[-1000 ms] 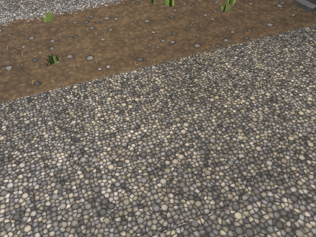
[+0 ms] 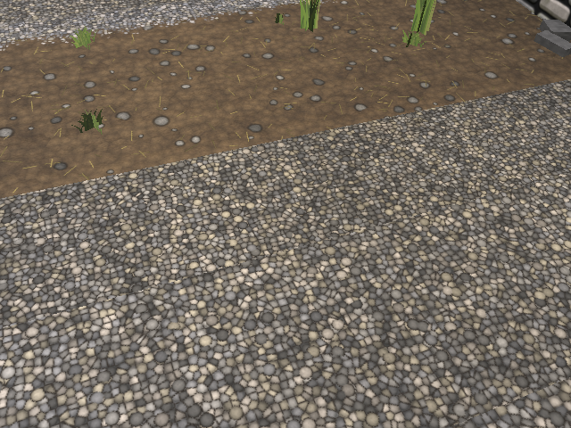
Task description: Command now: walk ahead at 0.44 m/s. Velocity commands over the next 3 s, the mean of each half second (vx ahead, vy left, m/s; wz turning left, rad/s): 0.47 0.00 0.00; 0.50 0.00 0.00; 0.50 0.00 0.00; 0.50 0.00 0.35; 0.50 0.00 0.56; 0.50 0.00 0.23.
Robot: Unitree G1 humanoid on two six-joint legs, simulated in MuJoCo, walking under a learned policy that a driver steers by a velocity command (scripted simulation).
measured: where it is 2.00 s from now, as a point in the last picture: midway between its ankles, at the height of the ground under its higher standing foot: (214, 283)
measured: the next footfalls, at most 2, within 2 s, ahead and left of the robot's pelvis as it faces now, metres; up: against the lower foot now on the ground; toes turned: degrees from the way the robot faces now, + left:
right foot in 0.30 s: +0.32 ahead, -0.12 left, +0.00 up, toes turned -2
left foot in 0.96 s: +0.69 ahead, +0.22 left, -0.17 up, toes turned +3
